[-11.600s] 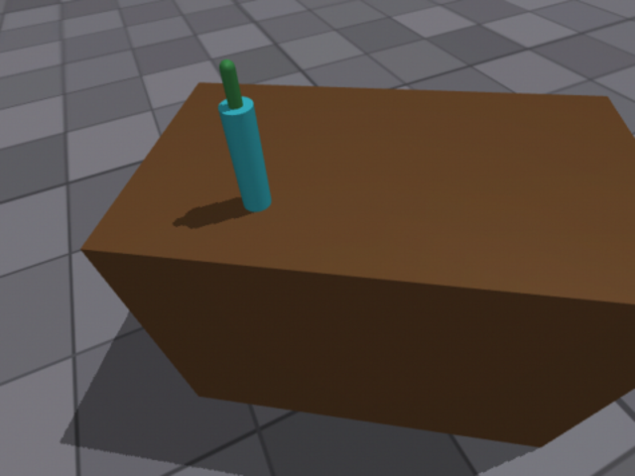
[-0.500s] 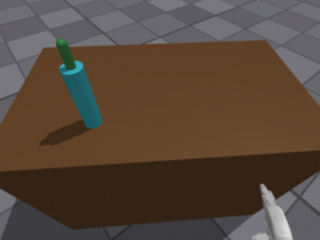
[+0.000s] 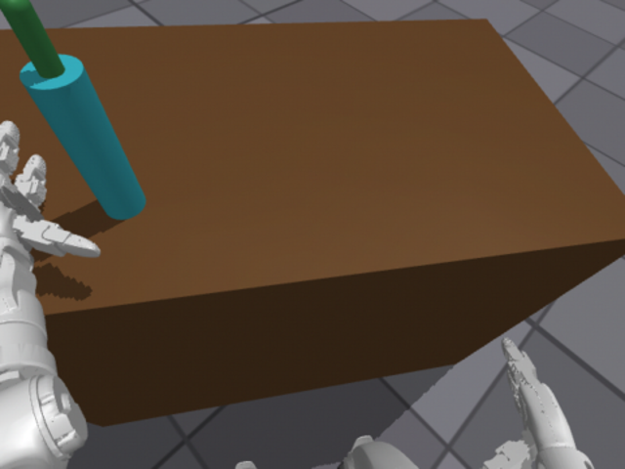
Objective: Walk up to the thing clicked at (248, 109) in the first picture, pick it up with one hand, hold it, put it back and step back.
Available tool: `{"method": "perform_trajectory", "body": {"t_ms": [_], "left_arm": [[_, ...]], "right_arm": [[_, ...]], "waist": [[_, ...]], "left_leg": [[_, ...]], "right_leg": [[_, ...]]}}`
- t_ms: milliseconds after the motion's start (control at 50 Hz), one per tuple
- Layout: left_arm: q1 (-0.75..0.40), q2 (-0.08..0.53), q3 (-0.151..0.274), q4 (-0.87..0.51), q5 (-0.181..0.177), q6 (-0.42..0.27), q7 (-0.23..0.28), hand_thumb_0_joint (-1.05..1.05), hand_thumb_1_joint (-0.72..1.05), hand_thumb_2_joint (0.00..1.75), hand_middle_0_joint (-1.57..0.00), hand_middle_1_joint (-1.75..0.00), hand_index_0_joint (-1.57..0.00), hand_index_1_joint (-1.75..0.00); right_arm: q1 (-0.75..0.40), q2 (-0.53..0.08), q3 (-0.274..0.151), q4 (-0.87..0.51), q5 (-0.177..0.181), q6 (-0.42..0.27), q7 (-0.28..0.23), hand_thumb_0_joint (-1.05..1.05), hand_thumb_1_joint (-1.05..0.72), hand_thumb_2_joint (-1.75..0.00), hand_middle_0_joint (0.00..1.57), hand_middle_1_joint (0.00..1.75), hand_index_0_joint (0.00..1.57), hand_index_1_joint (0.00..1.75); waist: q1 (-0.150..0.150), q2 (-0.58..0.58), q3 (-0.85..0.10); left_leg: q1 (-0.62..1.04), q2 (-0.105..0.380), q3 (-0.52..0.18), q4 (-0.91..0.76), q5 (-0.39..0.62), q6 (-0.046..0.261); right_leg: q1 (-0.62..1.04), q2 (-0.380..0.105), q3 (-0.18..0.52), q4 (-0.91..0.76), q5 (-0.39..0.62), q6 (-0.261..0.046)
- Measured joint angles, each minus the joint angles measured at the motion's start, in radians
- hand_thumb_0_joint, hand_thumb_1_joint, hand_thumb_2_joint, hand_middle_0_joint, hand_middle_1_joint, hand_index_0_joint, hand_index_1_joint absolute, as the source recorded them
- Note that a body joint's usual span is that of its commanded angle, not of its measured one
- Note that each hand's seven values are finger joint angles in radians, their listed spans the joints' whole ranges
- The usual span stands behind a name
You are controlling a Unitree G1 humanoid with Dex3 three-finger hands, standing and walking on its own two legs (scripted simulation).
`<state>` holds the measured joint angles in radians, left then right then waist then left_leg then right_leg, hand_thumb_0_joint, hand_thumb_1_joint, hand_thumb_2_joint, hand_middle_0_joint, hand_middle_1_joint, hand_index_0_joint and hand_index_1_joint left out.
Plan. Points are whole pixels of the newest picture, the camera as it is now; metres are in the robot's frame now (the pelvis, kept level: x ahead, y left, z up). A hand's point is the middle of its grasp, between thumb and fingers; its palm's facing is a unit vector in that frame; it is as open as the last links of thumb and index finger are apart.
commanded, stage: close in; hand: left
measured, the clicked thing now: (83, 127) +0.49 +0.22 +0.16
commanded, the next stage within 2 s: rest palm in 0.32 s
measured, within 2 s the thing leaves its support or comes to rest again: leaves its support in 1.68 s
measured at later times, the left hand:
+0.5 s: hand (91, 204) +0.44 +0.23 +0.09, palm faces +0.17 -0.99 +0.01, open 17.4 cm
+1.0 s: hand (93, 171) +0.49 +0.23 +0.09, palm faces +0.21 -0.98 +0.02, open 16.1 cm
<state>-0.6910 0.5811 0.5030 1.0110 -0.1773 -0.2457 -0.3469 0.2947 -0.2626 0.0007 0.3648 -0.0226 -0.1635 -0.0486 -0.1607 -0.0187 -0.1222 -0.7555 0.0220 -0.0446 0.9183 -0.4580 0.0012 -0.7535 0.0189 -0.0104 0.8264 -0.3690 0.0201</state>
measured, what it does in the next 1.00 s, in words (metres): stands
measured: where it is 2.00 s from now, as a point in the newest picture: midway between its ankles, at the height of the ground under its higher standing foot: outside the picture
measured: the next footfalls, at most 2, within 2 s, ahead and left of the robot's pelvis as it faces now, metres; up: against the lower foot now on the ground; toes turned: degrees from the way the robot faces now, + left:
none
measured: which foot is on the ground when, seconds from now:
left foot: down 0.00-1.00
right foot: down 0.00-1.00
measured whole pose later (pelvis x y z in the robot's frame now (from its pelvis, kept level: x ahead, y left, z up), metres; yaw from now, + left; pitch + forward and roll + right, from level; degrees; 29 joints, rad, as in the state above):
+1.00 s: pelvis -0.01 +0.00 -0.01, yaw +0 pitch +18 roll -2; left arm -0.82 0.53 0.43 1.07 -0.11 -0.26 -0.11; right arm 0.36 -0.25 -0.02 0.15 -0.01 -0.05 0.00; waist -0.16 0.00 -0.13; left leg -0.81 0.02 -0.03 0.98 -0.48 0.00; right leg -0.83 0.02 0.00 0.91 -0.40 0.02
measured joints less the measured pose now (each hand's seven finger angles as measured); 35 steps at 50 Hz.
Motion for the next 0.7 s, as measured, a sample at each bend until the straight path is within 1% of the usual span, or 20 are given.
{"method": "perform_trajectory", "body": {"t_ms": [40, 80, 120, 160, 220, 300, 420, 480, 520, 620, 700], "left_arm": [[0.011, -0.022, 0.005, -0.02, 0.003, 0.001, 0.041, -0.02, -0.57, 0.04, -0.07, -0.04, -0.06, -0.05], [0.029, -0.046, 0.007, -0.053, 0.007, 0.004, 0.078, -0.02, -0.55, 0.03, -0.07, -0.04, -0.07, -0.04], [0.045, -0.063, 0.005, -0.077, 0.011, 0.0, 0.104, -0.02, -0.54, 0.03, -0.07, -0.04, -0.07, -0.04], [0.057, -0.074, -0.009, -0.092, 0.01, -0.004, 0.122, -0.02, -0.53, 0.02, -0.07, -0.03, -0.07, -0.03], [0.067, -0.09, -0.026, -0.101, 0.01, -0.006, 0.135, -0.02, -0.51, 0.01, -0.07, -0.03, -0.08, -0.02], [0.074, -0.108, -0.051, -0.097, -0.002, 0.005, 0.138, -0.02, -0.5, 0.01, -0.08, -0.02, -0.08, -0.01], [0.073, -0.132, -0.095, -0.127, 0.001, 0.023, 0.154, -0.02, -0.5, 0.0, -0.07, -0.01, -0.08, 0.0], [0.057, -0.141, -0.118, -0.144, 0.013, 0.023, 0.17, -0.02, -0.5, 0.0, -0.07, -0.01, -0.08, 0.0], [0.034, -0.144, -0.123, -0.134, 0.017, 0.022, 0.185, -0.02, -0.52, 0.0, -0.08, 0.0, -0.08, 0.0], [-0.027, -0.133, -0.099, -0.073, 0.031, 0.011, 0.225, -0.02, -0.57, 0.0, -0.09, 0.0, -0.09, 0.0], [-0.048, -0.128, -0.083, -0.044, 0.04, 0.003, 0.242, -0.02, -0.59, 0.0, -0.1, 0.0, -0.1, 0.0]], "right_arm": [[0.022, -0.003, -0.017, -0.023, 0.0, 0.019, 0.011, -0.01, 0.55, -0.05, 0.06, 0.05, 0.05, 0.05], [0.039, -0.005, -0.032, -0.033, 0.003, 0.041, 0.019, -0.01, 0.55, -0.05, 0.06, 0.05, 0.05, 0.05], [0.046, -0.006, -0.04, -0.043, 0.007, 0.065, 0.022, -0.01, 0.54, -0.05, 0.05, 0.05, 0.05, 0.05], [0.049, -0.003, -0.042, -0.057, 0.012, 0.082, 0.022, -0.01, 0.54, -0.05, 0.05, 0.05, 0.05, 0.05], [0.044, 0.005, -0.039, -0.078, 0.017, 0.094, 0.023, -0.01, 0.54, -0.05, 0.05, 0.05, 0.05, 0.05], [0.044, 0.014, -0.03, -0.102, 0.022, 0.093, 0.03, -0.01, 0.54, -0.05, 0.05, 0.05, 0.05, 0.05], [0.057, 0.025, -0.027, -0.111, 0.021, 0.092, 0.044, -0.01, 0.54, -0.04, 0.06, 0.05, 0.05, 0.05], [0.06, 0.024, -0.028, -0.116, 0.019, 0.101, 0.045, -0.01, 0.54, -0.05, 0.06, 0.05, 0.05, 0.05], [0.057, 0.022, -0.03, -0.117, 0.018, 0.101, 0.043, -0.01, 0.54, -0.05, 0.06, 0.05, 0.05, 0.05], [0.053, 0.015, -0.044, -0.135, 0.012, 0.11, 0.043, -0.01, 0.54, -0.05, 0.06, 0.05, 0.05, 0.05], [0.064, 0.014, -0.051, -0.156, 0.01, 0.118, 0.043, -0.01, 0.54, -0.05, 0.06, 0.05, 0.05, 0.05]], "waist": [[-0.001, 0.01, -0.001], [0.005, 0.02, -0.005], [0.014, 0.029, -0.008], [0.024, 0.034, -0.009], [0.038, 0.036, -0.016], [0.056, 0.033, -0.028], [0.067, 0.019, -0.014], [0.064, 0.017, 0.0], [0.057, 0.017, 0.007], [0.031, 0.021, 0.015], [0.019, 0.022, 0.018]], "left_leg": [[-0.004, 0.004, 0.006, 0.01, -0.008, 0.0], [-0.005, 0.006, 0.013, 0.015, -0.014, 0.001], [0.001, 0.007, 0.019, 0.017, -0.019, 0.002], [0.01, 0.005, 0.022, 0.017, -0.022, 0.003], [0.02, 0.002, 0.023, 0.015, -0.024, 0.002], [0.027, -0.005, 0.015, 0.017, -0.024, 0.0], [0.019, -0.011, 0.001, 0.029, -0.02, -0.005], [0.014, -0.011, -0.001, 0.036, -0.018, -0.007], [0.011, -0.011, 0.0, 0.039, -0.015, -0.007], [-0.01, -0.007, 0.009, 0.048, -0.011, -0.006], [-0.023, -0.006, 0.016, 0.051, -0.009, -0.004]], "right_leg": [[-0.008, 0.004, 0.006, 0.01, -0.005, 0.0], [-0.012, 0.006, 0.013, 0.018, -0.01, 0.001], [-0.011, 0.007, 0.018, 0.025, -0.015, 0.002], [-0.006, 0.005, 0.022, 0.031, -0.021, 0.002], [0.001, 0.002, 0.022, 0.039, -0.028, 0.001], [0.007, -0.005, 0.015, 0.049, -0.036, -0.001], [0.003, -0.011, 0.001, 0.067, -0.041, -0.006], [-0.001, -0.011, -0.001, 0.072, -0.038, -0.007], [-0.004, -0.01, 0.0, 0.074, -0.035, -0.007], [-0.029, -0.007, 0.009, 0.083, -0.027, -0.007], [-0.046, -0.005, 0.016, 0.088, -0.023, -0.005]]}}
